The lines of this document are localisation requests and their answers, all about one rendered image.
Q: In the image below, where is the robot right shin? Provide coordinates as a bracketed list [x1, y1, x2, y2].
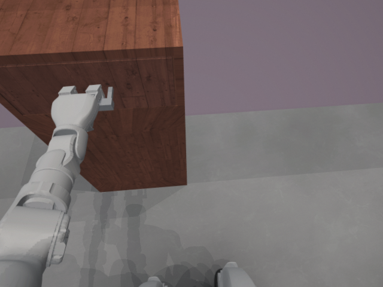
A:
[222, 262, 238, 270]

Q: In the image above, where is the left robot forearm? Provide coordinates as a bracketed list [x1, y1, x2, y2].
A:
[0, 125, 88, 234]

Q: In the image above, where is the cabinet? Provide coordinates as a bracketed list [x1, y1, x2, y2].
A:
[0, 0, 187, 193]

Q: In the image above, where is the drawer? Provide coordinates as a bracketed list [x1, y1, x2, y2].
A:
[0, 56, 176, 115]

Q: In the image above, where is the handle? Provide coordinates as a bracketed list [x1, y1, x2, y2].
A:
[98, 87, 114, 111]

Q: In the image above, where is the left robot upper arm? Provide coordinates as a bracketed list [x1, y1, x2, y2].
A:
[0, 206, 71, 287]

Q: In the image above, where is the robot shin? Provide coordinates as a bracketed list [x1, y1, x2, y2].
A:
[148, 277, 161, 282]
[222, 262, 238, 270]

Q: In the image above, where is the robot left shin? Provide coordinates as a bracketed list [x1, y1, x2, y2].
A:
[148, 277, 161, 282]

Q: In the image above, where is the left robot hand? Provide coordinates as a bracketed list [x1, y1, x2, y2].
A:
[51, 84, 105, 132]

